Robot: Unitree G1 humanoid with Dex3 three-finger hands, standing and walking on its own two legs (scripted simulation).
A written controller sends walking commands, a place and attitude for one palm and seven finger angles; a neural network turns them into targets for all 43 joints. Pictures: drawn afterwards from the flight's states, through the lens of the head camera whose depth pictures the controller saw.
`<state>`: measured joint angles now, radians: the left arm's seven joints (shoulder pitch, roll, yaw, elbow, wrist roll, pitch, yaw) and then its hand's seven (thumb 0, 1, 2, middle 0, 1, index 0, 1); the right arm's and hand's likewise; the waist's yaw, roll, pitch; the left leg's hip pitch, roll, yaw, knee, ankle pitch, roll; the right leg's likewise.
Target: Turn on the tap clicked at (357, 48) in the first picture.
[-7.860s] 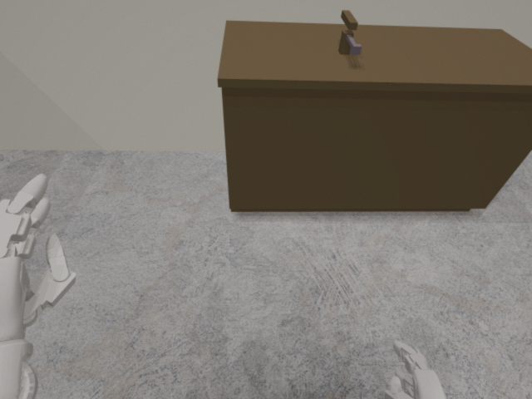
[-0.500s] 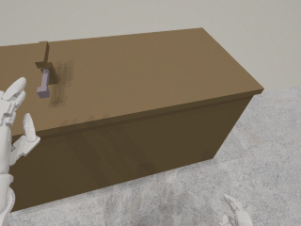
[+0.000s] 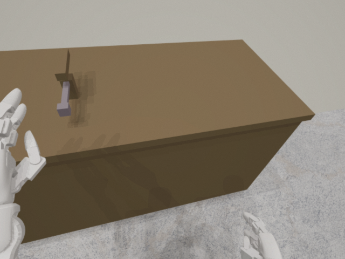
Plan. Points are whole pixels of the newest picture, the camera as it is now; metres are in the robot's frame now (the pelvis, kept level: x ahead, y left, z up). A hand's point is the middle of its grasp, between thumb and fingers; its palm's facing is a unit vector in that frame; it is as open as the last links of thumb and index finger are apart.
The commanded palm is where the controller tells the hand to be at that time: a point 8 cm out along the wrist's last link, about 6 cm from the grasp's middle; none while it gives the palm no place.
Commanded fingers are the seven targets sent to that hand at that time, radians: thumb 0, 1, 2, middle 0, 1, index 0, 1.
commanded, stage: come to a stop and stand still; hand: left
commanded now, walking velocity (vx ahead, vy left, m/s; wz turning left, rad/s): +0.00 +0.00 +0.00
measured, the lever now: (64, 109) +0.44 +0.36 +0.05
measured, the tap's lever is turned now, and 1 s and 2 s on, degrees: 0 0 0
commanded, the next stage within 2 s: look again from close up in 0.24 s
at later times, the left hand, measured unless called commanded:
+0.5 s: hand (57, 154) +0.24 +0.24 +0.16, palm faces +0.40 -0.85 -0.33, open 7.5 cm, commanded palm +0.18 +0.27 +0.18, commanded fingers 0.00 0.90 0.90 -0.20 -0.30 -0.20 -0.30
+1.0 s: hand (56, 157) +0.24 +0.25 +0.15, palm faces +0.42 -0.84 -0.33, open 7.5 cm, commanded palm +0.18 +0.28 +0.18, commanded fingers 0.00 0.90 0.90 -0.20 -0.30 -0.20 -0.30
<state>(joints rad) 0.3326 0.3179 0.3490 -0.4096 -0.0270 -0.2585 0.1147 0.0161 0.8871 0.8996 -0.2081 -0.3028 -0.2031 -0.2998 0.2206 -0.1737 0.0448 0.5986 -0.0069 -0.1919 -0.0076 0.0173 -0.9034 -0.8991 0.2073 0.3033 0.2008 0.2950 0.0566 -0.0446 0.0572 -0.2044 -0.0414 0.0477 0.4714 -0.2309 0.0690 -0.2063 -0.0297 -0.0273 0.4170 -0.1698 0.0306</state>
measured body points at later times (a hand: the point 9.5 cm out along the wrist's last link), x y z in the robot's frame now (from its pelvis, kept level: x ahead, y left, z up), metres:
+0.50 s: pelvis +0.02 -0.01 +0.00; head +0.04 +0.01 +0.45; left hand +0.21 +0.29 +0.17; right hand +0.20 -0.23 -0.07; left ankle +0.02 +0.07 -0.74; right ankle +0.04 -0.14 -0.74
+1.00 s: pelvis +0.03 -0.01 +0.00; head +0.03 +0.01 +0.45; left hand +0.21 +0.29 +0.17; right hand +0.20 -0.24 -0.07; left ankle +0.02 +0.07 -0.74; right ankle +0.04 -0.14 -0.74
